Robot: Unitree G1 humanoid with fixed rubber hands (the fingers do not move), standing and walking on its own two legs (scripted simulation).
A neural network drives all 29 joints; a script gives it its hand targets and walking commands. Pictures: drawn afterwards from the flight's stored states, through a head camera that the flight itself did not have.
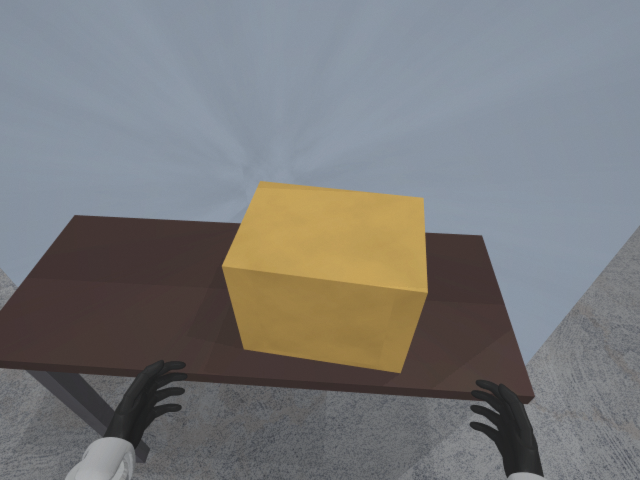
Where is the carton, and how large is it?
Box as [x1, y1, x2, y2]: [222, 181, 427, 372]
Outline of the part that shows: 260,181 222,264 224,276 243,347 245,349 400,372 427,293 423,198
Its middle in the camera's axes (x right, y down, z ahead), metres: +0.02 +0.05 +0.61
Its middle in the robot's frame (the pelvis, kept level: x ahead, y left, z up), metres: +0.43 +0.05 +0.00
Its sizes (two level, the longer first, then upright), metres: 0.257 0.183 0.209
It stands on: a table, 0.68 m high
